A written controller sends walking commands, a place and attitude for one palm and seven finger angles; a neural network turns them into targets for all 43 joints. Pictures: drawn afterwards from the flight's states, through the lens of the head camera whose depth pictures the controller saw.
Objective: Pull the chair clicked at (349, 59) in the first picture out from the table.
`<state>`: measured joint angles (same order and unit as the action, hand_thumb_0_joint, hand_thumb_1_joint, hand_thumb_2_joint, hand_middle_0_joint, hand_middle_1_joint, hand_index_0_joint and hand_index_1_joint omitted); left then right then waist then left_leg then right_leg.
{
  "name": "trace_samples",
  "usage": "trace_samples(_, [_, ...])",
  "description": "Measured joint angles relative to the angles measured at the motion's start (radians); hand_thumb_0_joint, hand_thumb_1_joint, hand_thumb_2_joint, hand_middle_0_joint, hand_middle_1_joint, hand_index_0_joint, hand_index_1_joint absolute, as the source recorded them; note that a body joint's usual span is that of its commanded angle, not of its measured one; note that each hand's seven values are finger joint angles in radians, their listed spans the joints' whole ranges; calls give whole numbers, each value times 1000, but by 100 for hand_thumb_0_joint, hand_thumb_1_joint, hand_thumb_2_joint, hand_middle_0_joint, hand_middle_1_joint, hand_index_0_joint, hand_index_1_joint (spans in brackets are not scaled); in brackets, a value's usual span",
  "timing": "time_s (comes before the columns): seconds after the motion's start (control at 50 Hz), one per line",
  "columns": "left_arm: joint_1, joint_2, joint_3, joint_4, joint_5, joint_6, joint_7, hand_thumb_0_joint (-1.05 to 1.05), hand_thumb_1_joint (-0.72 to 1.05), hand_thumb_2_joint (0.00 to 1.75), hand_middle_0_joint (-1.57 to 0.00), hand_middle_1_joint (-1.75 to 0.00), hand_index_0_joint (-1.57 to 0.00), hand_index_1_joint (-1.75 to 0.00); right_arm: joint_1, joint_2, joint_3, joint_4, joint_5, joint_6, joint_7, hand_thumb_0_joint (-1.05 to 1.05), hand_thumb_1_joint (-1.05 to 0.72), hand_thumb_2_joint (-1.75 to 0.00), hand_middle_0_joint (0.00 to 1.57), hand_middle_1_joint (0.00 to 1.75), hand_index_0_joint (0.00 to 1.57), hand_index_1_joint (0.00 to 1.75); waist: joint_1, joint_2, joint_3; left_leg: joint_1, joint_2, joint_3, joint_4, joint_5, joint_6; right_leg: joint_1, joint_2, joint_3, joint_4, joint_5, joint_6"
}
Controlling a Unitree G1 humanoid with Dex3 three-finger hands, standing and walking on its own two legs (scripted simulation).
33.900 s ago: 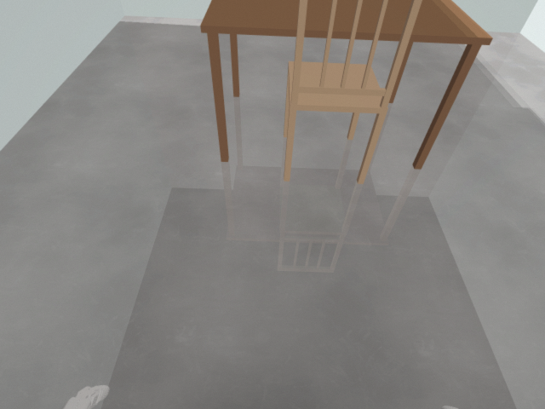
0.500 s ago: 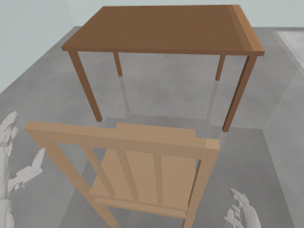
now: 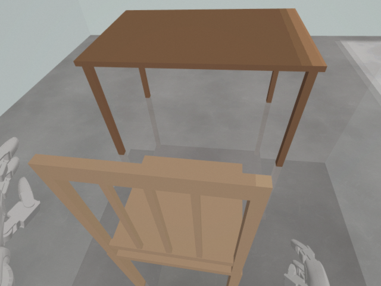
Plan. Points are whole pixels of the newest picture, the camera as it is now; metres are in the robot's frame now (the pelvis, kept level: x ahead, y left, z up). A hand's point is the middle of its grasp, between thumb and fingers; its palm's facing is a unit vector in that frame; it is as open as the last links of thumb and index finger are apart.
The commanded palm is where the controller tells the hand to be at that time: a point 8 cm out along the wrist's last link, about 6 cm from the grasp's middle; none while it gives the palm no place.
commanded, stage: step back with the hand held close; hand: left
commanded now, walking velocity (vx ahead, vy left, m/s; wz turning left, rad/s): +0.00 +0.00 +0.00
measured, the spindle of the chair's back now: (160, 224) +0.26 +0.12 -0.05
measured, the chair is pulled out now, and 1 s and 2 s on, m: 0.67 0.67 0.67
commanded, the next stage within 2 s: stop stepping back and stand still in 1.70 s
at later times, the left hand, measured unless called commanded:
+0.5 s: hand (17, 233) +0.14 +0.28 +0.16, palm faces +0.40 -0.74 -0.54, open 7.4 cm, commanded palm +0.09 +0.31 +0.18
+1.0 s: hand out of the picture +0.08 +0.30 +0.16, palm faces +0.49 -0.70 -0.53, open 7.4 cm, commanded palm +0.01 +0.32 +0.18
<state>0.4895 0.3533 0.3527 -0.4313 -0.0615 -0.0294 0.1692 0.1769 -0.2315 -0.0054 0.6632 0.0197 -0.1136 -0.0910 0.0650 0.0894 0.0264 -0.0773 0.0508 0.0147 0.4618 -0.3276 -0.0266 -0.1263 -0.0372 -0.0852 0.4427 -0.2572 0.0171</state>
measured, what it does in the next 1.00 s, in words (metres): shifts its weight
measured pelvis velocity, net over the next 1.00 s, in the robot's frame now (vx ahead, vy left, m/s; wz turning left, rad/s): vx -0.12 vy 0.02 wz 0.03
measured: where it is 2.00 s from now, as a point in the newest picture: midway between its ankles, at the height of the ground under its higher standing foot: outside the picture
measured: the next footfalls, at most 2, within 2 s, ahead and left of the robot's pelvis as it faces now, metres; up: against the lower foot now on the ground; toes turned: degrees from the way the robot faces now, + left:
left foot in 1.62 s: -0.14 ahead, +0.12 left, +0.00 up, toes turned +0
right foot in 1.98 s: -0.22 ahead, -0.15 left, +0.00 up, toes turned -6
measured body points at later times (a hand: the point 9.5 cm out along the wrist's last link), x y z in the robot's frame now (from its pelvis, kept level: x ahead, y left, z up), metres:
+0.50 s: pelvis -0.06 +0.01 +0.00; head -0.03 +0.00 +0.44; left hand +0.12 +0.31 +0.18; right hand +0.10 -0.23 -0.10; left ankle -0.05 +0.13 -0.74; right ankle -0.01 -0.13 -0.74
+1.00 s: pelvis -0.12 +0.02 -0.02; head -0.10 +0.02 +0.43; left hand +0.04 +0.33 +0.19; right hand +0.04 -0.22 -0.10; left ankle -0.05 +0.13 -0.74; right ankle -0.01 -0.12 -0.74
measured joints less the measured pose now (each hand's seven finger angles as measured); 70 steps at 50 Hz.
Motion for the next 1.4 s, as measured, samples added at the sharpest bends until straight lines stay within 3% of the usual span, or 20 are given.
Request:
trace_samples(0.08, [-31,-13,8,29,-5,-13,-12,1,89,90,-21,-30,-21,-30,-12,0,4,-16,2,18,4,1,-90,-90,21,30,21,30,2,6,7,-13,2,5,7,3,3,-11,3,5,-5,11,1])
trace_samples(0.2, [-27,-5,27,23,6,-46,-21,1,90,90,-20,-30,-21,-30,-52,0,2,-70,-3,69,11,1,-90,-90,21,30,21,30,-33,-9,57,-60,-6,33,-4,35,12,-70,-3,34,-14,53,8])
trace_samples(0.32, [62,42,42,-52,11,-49,-10,1,89,90,-18,-28,-22,-30,-43,8,-17,-98,3,104,9,1,-90,-90,21,30,21,30,-65,-32,74,-108,-20,47,6,54,22,-126,-17,51,4,73,17])
trace_samples(0.4, [103,76,65,-92,8,-63,-3,1,89,90,-18,-28,-22,-30,-22,19,-24,-90,6,111,3,1,-90,-90,21,30,21,30,-67,-50,66,-138,-24,44,31,58,25,-152,-22,49,25,77,18])
trace_samples(0.7, [45,18,43,-70,28,-80,30,1,89,90,-21,-30,-22,-30,30,16,2,-78,-6,57,-8,1,-90,-90,21,30,21,30,-36,-63,18,-260,-9,17,147,33,29,-227,-8,29,55,112,5])
trace_samples(0.84, [40,62,73,-110,32,-104,36,1,89,90,-21,-30,-22,-30,40,8,4,-89,-9,33,-5,1,-90,-90,21,30,21,30,-57,-72,40,-295,-11,5,143,114,34,-249,-3,29,47,119,8])
trace_samples(0.96, [55,96,118,-109,46,-137,32,1,89,90,-21,-30,-22,-30,58,21,-7,-94,-2,13,-1,1,-90,-90,21,30,21,30,-76,-65,45,-330,-16,-12,195,96,39,-279,10,47,114,63,9])
trace_samples(1.02, [57,96,132,-108,44,-152,28,1,89,90,-21,-30,-22,-30,57,29,-6,-80,-5,2,4,1,-90,-90,21,30,21,30,-66,-77,51,-348,-26,-10,236,79,36,-296,3,59,141,143,10])
trace_samples(1.14, [26,41,107,-110,58,-172,29,1,89,90,-21,-30,-22,-30,50,20,-2,-52,-22,-14,9,1,-90,-90,21,30,21,30,-50,-71,42,-397,-21,-11,270,-63,46,-331,12,62,154,43,-3])
trace_samples(1.22, [13,67,120,-152,53,-198,28,1,89,90,-21,-30,-22,-30,24,22,2,-37,-33,-27,15,1,-90,-90,21,30,21,30,-52,-102,65,-410,-27,-4,242,10,40,-345,4,67,139,116,-1])
trace_samples(1.34, [24,124,166,-163,53,-223,22,1,89,90,-21,-30,-22,-30,22,34,-16,-57,-19,-49,13,1,-90,-90,21,30,21,30,-91,-80,76,-439,21,1,268,127,45,-364,40,67,234,2,-3])
trace_samples(1.4, [33,141,191,-166,43,-238,13,1,89,90,-21,-30,-22,-30,28,44,-18,-53,-15,-57,17,1,-90,-90,21,30,21,30,-86,-95,75,-455,22,11,326,84,30,-372,37,80,275,72,-4])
